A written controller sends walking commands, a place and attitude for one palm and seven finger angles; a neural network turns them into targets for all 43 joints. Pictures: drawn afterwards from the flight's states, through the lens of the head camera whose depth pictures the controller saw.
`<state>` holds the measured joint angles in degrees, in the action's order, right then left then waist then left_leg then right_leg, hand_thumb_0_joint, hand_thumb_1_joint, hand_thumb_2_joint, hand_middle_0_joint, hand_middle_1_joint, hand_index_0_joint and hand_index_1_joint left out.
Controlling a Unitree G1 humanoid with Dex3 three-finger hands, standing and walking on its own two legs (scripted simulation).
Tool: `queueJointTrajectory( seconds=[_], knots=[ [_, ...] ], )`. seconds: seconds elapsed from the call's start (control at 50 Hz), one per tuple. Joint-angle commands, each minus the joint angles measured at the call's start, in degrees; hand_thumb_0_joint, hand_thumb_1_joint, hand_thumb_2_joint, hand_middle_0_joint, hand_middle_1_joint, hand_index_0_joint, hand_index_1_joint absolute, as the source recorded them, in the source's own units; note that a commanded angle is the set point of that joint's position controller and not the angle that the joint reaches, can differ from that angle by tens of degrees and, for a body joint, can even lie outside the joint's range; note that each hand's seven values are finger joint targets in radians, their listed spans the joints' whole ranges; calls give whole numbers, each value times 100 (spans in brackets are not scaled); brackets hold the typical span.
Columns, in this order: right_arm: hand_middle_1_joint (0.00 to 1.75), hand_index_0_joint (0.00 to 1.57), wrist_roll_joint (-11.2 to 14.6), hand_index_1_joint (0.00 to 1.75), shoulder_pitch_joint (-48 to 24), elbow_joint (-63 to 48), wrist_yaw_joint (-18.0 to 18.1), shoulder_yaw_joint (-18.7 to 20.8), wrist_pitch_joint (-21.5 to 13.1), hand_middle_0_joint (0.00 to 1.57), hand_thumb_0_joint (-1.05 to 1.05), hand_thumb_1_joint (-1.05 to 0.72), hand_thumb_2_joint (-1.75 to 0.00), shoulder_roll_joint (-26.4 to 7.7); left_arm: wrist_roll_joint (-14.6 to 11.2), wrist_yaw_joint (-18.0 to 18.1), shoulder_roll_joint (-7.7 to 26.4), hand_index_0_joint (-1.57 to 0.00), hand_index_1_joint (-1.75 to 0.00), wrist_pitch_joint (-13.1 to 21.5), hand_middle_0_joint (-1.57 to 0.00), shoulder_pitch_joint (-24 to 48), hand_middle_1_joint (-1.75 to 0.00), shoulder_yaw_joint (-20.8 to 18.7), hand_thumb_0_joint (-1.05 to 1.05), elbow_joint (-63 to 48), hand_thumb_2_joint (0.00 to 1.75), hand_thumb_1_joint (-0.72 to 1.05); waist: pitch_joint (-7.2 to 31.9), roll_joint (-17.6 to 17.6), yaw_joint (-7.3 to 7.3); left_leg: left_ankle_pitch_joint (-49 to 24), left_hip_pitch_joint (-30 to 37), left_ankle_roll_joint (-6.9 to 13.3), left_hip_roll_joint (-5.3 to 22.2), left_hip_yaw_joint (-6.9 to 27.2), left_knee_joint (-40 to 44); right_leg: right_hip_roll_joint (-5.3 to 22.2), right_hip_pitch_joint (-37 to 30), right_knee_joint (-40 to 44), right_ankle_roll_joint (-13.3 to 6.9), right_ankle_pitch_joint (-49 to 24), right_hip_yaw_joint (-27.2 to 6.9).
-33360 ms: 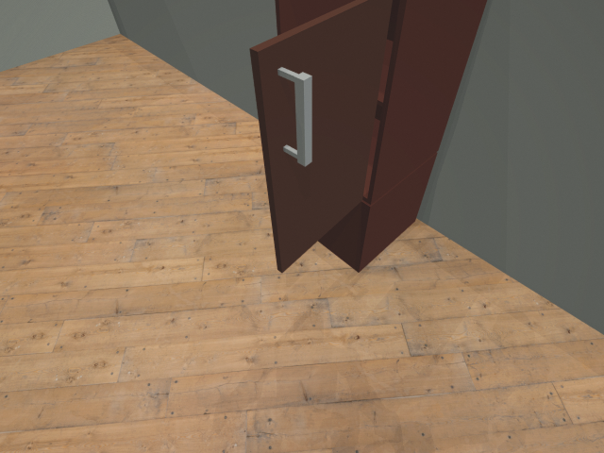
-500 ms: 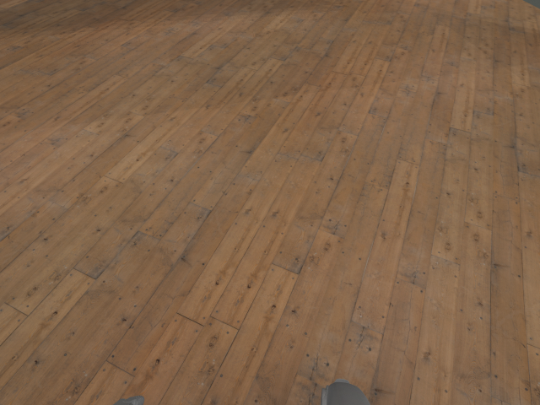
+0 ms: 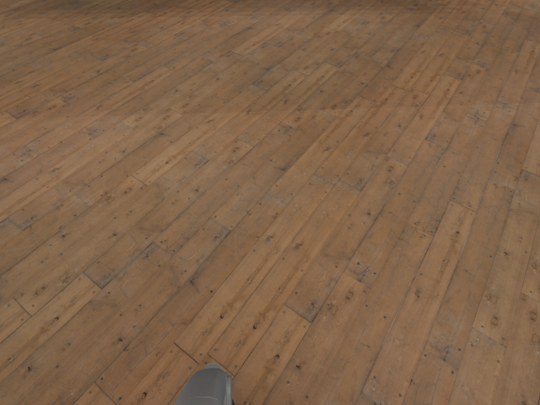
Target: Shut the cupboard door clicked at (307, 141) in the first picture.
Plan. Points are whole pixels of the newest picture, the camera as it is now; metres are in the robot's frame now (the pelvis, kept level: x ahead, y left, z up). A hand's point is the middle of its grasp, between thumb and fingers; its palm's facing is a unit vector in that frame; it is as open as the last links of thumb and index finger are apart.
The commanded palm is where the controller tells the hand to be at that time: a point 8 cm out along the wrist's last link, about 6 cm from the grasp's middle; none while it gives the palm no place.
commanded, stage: turn to face it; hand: left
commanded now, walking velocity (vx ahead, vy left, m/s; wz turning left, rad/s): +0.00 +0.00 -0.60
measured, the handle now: out of the picture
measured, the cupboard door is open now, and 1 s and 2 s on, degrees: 58 58 58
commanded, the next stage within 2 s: none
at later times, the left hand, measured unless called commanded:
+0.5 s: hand (161, 402) +0.15 +0.19 -0.18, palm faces -0.04 -0.97 -0.23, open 7.4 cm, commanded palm none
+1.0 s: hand (192, 271) +0.38 +0.17 -0.16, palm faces -0.44 -0.87 -0.22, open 7.4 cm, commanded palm none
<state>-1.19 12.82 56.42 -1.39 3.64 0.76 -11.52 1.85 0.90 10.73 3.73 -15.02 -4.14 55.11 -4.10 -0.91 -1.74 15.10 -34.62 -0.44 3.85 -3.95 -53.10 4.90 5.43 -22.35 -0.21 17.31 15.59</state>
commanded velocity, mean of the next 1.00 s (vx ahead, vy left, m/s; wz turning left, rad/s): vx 0.00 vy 0.00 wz -0.60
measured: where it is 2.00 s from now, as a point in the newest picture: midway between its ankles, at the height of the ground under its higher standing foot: outside the picture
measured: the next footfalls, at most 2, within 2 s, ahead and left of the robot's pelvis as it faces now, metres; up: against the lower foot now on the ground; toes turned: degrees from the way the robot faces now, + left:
left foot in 0.12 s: +0.18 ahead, +0.13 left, +0.00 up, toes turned +6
right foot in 0.42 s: +0.14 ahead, -0.11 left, +0.00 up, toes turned -11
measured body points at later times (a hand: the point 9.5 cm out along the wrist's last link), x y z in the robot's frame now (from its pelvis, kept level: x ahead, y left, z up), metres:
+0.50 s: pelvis +0.11 +0.00 -0.02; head +0.13 -0.02 +0.43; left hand +0.15 +0.24 -0.16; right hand +0.19 -0.24 -0.17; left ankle +0.12 +0.13 -0.71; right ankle +0.10 -0.10 -0.74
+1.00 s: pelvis +0.17 +0.03 +0.00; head +0.22 +0.04 +0.45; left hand +0.40 +0.22 -0.14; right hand +0.11 -0.22 -0.13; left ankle +0.18 +0.13 -0.74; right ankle +0.08 -0.09 -0.67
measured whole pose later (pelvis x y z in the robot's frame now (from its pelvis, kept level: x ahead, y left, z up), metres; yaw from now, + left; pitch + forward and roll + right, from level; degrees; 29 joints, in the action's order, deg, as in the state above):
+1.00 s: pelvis +0.17 +0.03 +0.00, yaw -28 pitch +1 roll -3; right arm -1.8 12.9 51.7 1.9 1.0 0.6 -11.2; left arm 1.5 -1.6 16.6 -4.5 -6.4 -5.2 49.6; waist -4.8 -1.0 -0.1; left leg 17.7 -10.6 1.1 5.8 -9.2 -27.6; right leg 1.2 26.2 -56.7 3.2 24.7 1.4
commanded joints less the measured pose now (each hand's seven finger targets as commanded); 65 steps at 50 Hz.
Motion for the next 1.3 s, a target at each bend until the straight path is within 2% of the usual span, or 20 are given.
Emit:
queueJointTrajectory(
  seconds=[0.0,0.06,0.1,0.14,0.18,0.34,0.38,0.4,0.42,0.54,0.64,0.7,0.72,0.76,0.86,1.1,1.14,1.16,1.2,1.28],
  knots=[
    [30,20,-3,30,-248,-559,-84,-124,-120,20,0,-90,-90,-26,-20,26,880,-20,-30,29,-20,-391,-30,-108,0,-151,90,90,284,-799,143,-215,524,100,-148,-235,1127,1458,-346,27,-446,-4395,-386],
    [30,20,-75,30,836,-174,26,-88,-243,20,0,-90,-90,-388,-89,73,758,-20,-30,-43,-20,-402,-30,17,0,-96,90,90,910,-240,-300,-2024,2804,221,-220,-115,2386,1004,320,-1372,-192,-3659,-361],
    [30,20,-53,30,1435,-65,197,52,-283,20,0,-90,-90,-1290,-224,116,288,-20,-30,-156,-20,-1008,-30,207,0,-54,90,90,2163,1893,-336,-5951,4575,1364,2019,2160,2486,-162,1725,-3539,205,2263,-697],
    [30,20,-63,30,770,-275,287,-9,-225,20,0,-90,-90,-1304,-135,151,266,-20,-30,-281,-20,-644,-30,226,0,-221,90,90,1084,778,-164,-4485,3161,1474,2138,1622,2844,-71,1726,-4058,28,2279,-1349],
    [30,20,-65,30,28,-447,338,-49,-199,20,0,-90,-90,-1121,-100,76,333,-20,-30,-437,-20,-402,-30,158,0,-77,90,90,672,1470,-41,-2543,2450,1250,2006,1467,3318,45,1943,-4024,102,1862,-1542],
    [30,20,-31,30,-938,-677,283,90,122,20,0,-90,-90,-1087,-20,-148,275,-20,-30,-603,-20,-979,-30,-69,0,-34,90,90,330,663,500,1451,947,502,1386,201,3058,-394,656,-1714,152,14,-890],
    [30,20,25,30,-1003,-796,245,93,164,20,0,-90,-90,-762,31,-124,644,-20,-30,-539,-20,-1033,-30,-167,0,-157,90,90,30,-434,611,1685,677,96,622,-386,1770,58,909,-345,-123,169,-2112],
    [30,20,65,30,-1048,-975,193,44,173,20,0,-90,-90,-372,65,-73,1155,-20,-30,-465,-20,-882,-30,-257,0,-278,90,90,-100,-1774,626,1843,203,-205,-188,-682,317,1205,1128,888,-697,248,-4157],
    [30,20,48,30,-1317,-1128,168,36,198,20,0,-90,-90,-473,3,-34,1445,-20,-30,-453,-20,-820,-30,-279,0,-394,90,90,-197,-1471,739,1999,195,-196,-242,-25,-704,1703,1524,1460,-1180,387,-4834],
    [30,20,73,30,-806,-857,219,31,26,20,0,-90,-90,-378,-10,34,1059,-20,-30,-390,-20,-281,-30,-270,0,-460,90,90,924,-657,362,1087,335,-285,-215,294,-96,757,-280,39,-988,-3010,-3239],
    [30,20,133,30,-674,-876,316,-41,-51,20,0,-90,-90,-333,-38,39,1249,-20,-30,-449,-20,-393,-30,-339,0,-356,90,90,1168,-687,417,788,931,-313,-406,207,1574,689,-680,-545,-967,-4444,-3407],
    [30,20,101,30,-8,-677,373,19,-136,20,0,-90,-90,-794,-134,-1,987,-20,-30,-528,-20,106,-30,-252,0,-542,90,90,1110,-88,42,-1008,3060,-178,210,635,3294,-39,1141,-1125,-286,-2532,-2950],
    [30,20,28,30,151,-728,378,135,-166,20,0,-90,-90,-1290,-173,-56,675,-20,-30,-535,-20,17,-30,-179,0,-657,90,90,1210,1365,48,-2489,3757,364,1570,1926,3362,-723,2262,-2065,60,234,-2251],
    [30,20,-82,30,336,-802,408,94,-76,20,0,-90,-90,-1407,-87,-73,804,-20,-30,-580,-20,227,-30,-172,0,-823,90,90,871,1090,-27,-3403,3042,1224,2328,2048,3224,-519,2339,-3896,206,1897,-1929],
    [30,20,-78,30,41,-879,434,8,-101,20,0,-90,-90,-1154,-73,-242,777,-20,-30,-736,-20,578,-30,-156,0,-794,90,90,392,1023,169,-3910,3054,842,1499,675,3136,-336,2636,-4154,361,987,-1611],
    [30,20,-34,30,237,-760,282,191,-54,20,0,-90,-90,-1389,-58,-289,795,-20,-30,-614,-20,738,-30,-97,0,-1036,90,90,679,1029,217,-3181,2838,351,1525,-374,2156,-518,799,-947,42,-361,-932],
    [30,20,67,30,115,-965,212,138,-41,20,0,-90,-90,-1007,9,-182,1542,-20,-30,-494,-20,-211,-30,-251,0,-784,90,90,1138,-635,661,-941,1229,-219,731,-961,254,755,-1028,-73,-510,-2628,-2562],
    [30,20,70,30,-237,-1219,229,34,7,20,0,-90,-90,-747,-48,-110,1981,-20,-30,-461,-20,-520,-30,-336,0,-653,90,90,1028,-1541,786,2346,91,-415,-14,-593,-1043,1796,-1097,-49,-1193,-4791,-3947],
    [30,20,65,30,-412,-1234,282,20,110,20,0,-90,-90,-755,-79,7,1751,-20,-30,-495,-20,-95,-30,-325,0,-773,90,90,625,-1099,597,1911,-415,-335,249,412,-1695,1537,-563,171,-1364,-3468,-3660],
    [30,20,39,30,-78,-978,209,48,146,20,0,-90,-90,-794,-65,-4,1380,-20,-30,-472,-20,736,-30,-186,0,-1051,90,90,671,-765,96,878,464,-462,191,319,-1165,806,500,222,-984,-2454,-2869]
  ],
)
